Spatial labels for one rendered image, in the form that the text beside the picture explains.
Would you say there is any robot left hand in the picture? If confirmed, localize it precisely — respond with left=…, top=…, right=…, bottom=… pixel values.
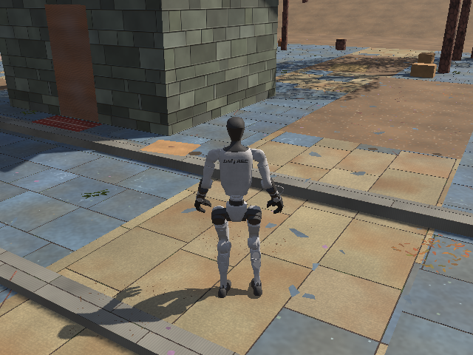
left=194, top=199, right=211, bottom=213

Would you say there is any left robot forearm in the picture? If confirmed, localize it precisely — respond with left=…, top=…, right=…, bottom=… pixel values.
left=196, top=178, right=208, bottom=202

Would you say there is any right robot shin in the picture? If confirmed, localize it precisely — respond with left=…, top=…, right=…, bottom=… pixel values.
left=250, top=237, right=261, bottom=286

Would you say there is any robot right foot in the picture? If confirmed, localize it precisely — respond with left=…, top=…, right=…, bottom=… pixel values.
left=251, top=278, right=262, bottom=296

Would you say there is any robot right hand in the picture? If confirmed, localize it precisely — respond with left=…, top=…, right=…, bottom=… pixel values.
left=267, top=197, right=284, bottom=214

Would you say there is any robot right upper arm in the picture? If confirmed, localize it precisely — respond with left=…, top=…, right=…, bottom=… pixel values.
left=251, top=149, right=273, bottom=189

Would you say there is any robot left upper arm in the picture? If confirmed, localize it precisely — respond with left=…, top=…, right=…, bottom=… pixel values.
left=201, top=149, right=221, bottom=189

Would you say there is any right robot forearm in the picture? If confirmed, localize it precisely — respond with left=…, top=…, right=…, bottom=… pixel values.
left=266, top=178, right=281, bottom=203

